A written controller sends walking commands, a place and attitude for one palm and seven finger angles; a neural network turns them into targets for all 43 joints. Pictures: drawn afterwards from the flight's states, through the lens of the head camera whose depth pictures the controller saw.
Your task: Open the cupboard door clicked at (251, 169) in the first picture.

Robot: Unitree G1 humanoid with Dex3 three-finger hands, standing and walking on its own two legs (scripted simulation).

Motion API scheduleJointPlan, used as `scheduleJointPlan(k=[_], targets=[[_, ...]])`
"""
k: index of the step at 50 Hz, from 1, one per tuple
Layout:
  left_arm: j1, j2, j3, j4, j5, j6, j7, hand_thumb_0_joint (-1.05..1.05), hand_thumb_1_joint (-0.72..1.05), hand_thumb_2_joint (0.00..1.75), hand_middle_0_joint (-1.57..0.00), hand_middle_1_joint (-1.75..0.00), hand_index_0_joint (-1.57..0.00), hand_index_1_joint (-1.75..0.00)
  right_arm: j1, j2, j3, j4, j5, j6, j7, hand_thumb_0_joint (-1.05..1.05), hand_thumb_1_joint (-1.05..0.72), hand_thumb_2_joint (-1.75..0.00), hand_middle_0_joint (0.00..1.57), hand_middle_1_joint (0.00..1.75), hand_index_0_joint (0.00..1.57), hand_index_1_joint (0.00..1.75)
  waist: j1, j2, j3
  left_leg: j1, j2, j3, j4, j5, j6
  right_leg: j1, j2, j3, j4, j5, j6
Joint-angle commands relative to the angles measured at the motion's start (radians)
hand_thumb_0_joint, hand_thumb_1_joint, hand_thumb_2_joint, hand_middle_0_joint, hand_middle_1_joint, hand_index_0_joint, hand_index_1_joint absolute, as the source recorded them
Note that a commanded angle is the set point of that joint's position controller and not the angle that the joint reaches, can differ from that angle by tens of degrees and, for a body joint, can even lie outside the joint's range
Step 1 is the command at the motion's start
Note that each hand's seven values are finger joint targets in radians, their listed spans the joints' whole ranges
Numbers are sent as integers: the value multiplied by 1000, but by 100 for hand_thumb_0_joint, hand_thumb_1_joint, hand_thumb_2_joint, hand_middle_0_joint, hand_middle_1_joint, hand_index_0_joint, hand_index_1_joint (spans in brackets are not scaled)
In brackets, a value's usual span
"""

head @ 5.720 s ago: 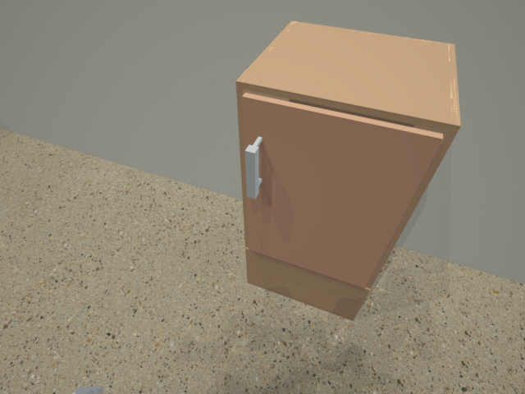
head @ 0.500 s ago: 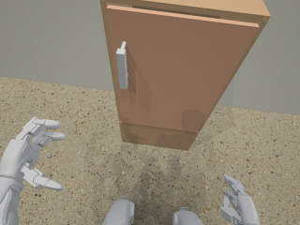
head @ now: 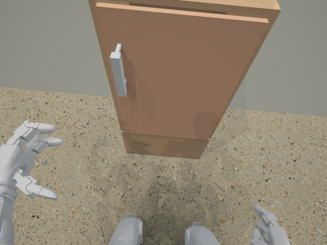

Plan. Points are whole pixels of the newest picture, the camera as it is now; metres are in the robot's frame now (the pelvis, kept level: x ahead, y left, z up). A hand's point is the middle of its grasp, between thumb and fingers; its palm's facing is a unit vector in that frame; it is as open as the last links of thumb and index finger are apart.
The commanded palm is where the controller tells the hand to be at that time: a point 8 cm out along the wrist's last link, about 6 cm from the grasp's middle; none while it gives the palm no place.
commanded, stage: raise the hand with hooked fingers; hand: left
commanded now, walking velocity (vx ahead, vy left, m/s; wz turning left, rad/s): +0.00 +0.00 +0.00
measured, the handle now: (120, 71) +0.57 +0.16 +0.04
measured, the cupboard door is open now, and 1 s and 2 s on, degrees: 0 0 0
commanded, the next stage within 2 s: move the hooked fingers beside the handle in 0.22 s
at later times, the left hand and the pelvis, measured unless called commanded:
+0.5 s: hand (49, 154) +0.30 +0.27 +0.04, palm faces -0.02 -1.00 -0.03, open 14.0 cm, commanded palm +0.29 +0.31 +0.05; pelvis +0.00 -0.01 -0.01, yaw +1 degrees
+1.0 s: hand (70, 123) +0.38 +0.25 +0.04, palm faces -0.04 -1.00 -0.02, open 14.0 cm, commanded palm +0.37 +0.30 +0.05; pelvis +0.00 +0.00 +0.00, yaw -1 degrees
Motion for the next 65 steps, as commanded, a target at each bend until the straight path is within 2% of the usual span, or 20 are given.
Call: scheduleJointPlan(k=[1,7,9,16,20,23,26,30,34,37,41,45,48,51,52,53,56,59,61,65], targets=[[-127,262,102,-217,-22,-84,10,0,-50,30,-30,-120,-30,-120,-13,-147,-63,-141,8,-47,-11,0,-90,-90,20,30,20,30,18,114,-303,287,-46,-21,-184,241,13,100,48,12,-150,172,-40],[-128,251,92,-211,-23,-78,7,0,-50,30,-30,-120,-30,-120,-18,-144,-60,-137,11,-45,-15,0,-90,-90,20,30,20,30,10,107,-294,285,-45,-20,-183,227,15,99,47,13,-157,169,-36],[-131,253,97,-194,-29,-73,5,0,-50,30,-30,-120,-30,-120,-14,-147,-61,-136,10,-44,-19,0,-90,-90,20,30,20,30,6,62,-280,270,-45,-21,-174,236,18,106,52,15,-157,182,-39],[-135,245,90,-192,-30,-72,-7,0,-50,30,-30,-120,-30,-120,-20,-142,-59,-138,11,-41,-16,0,-90,-90,20,30,20,30,10,83,-303,275,-47,-14,-161,253,16,108,48,19,-148,209,-35],[-332,269,83,-106,-12,-73,-7,0,-50,30,-30,-120,-30,-120,-13,-151,-52,-105,10,-35,-31,0,-90,-90,20,30,20,30,-26,49,-262,214,-42,-13,-130,186,20,66,47,36,-148,146,-33],[-372,246,36,-121,5,-74,-14,0,-50,30,-30,-120,-30,-120,-17,-149,-54,-109,11,-38,-33,0,-90,-90,20,30,20,30,-14,119,-317,272,-43,-19,-146,208,18,62,40,29,-140,160,-39],[-374,273,55,-105,14,-63,-9,0,-50,30,-30,-120,-30,-120,-3,-152,-56,-104,11,-31,-33,0,-90,-90,20,30,20,30,-5,105,-360,302,-40,-24,-149,262,18,79,41,25,-134,208,-41],[-470,292,61,-43,37,-48,30,0,-50,30,-30,-120,-30,-120,-2,-151,-50,-91,9,-12,-30,0,-90,-90,20,30,20,30,-15,93,-325,269,-36,-26,-159,217,15,57,42,21,-137,167,-38],[-443,286,65,-33,49,-54,62,0,-50,30,-30,-120,-30,-120,6,-149,-55,-105,6,5,-20,0,-90,-90,20,30,20,30,3,94,-371,289,-38,-22,-170,256,15,98,40,20,-135,201,-42],[-512,294,63,32,65,-58,72,0,-50,30,-30,-120,-30,-120,18,-150,-54,-88,7,27,-18,0,-90,-90,20,30,20,30,-22,68,-332,254,-36,-13,-166,229,16,81,40,25,-144,194,-32],[-546,297,64,60,71,-84,70,0,-50,30,-30,-120,-30,-120,38,-153,-60,-77,4,39,-15,0,-90,-90,20,30,20,30,-19,82,-377,285,-36,-12,-163,264,16,93,42,29,-141,225,-36],[-665,283,30,123,89,-96,67,0,-50,30,-30,-120,-30,-120,55,-156,-60,-51,3,54,-17,0,-90,-90,20,30,20,30,-47,77,-357,284,-31,-20,-155,263,17,44,44,23,-135,218,-36],[-707,289,25,144,100,-106,70,0,-50,30,-30,-120,-30,-120,64,-159,-63,-41,2,63,-14,0,-90,-90,20,30,20,30,-42,115,-376,318,-30,-32,-161,274,11,19,40,16,-130,207,-41],[-722,334,67,197,108,-111,81,0,-50,30,-30,-120,-30,-120,79,-162,-64,-29,-2,76,-12,0,-90,-90,20,30,20,30,-33,89,-407,309,-29,-28,-150,302,12,46,42,23,-124,238,-39],[-756,318,45,201,115,-113,82,0,-50,30,-30,-120,-30,-120,80,-160,-63,-27,-1,81,-12,0,-90,-90,20,30,20,30,-46,79,-406,304,-28,-28,-146,303,15,38,42,22,-121,242,-37],[-786,328,51,206,120,-116,88,0,-50,30,-30,-120,-30,-120,81,-159,-63,-21,-3,83,-10,0,-90,-90,20,30,20,30,-43,108,-410,306,-29,-27,-141,309,14,33,40,23,-117,247,-38],[-798,344,65,232,128,-123,92,0,-50,30,-30,-120,-30,-120,95,-162,-65,-19,-6,98,-7,0,-90,-90,20,30,20,30,-41,105,-436,332,-25,-32,-138,347,10,33,44,21,-112,270,-40],[-865,316,28,257,135,-126,96,0,-50,30,-30,-120,-30,-120,99,-158,-61,-15,-6,109,-2,0,-90,-90,20,30,20,30,-59,117,-413,322,-25,-32,-131,335,14,3,47,19,-110,258,-41],[-855,349,60,291,141,-126,99,0,-50,30,-30,-120,-30,-120,108,-164,-65,-11,-8,119,-1,0,-90,-90,20,30,20,30,-54,101,-429,320,-24,-29,-129,340,12,13,46,22,-112,267,-37],[-966,378,62,372,162,-134,100,0,-50,30,-30,-120,-30,-120,121,-166,-58,7,-10,136,-2,0,-90,-90,20,30,20,30,-76,82,-400,274,-22,-30,-110,307,17,-12,50,25,-103,251,-36]])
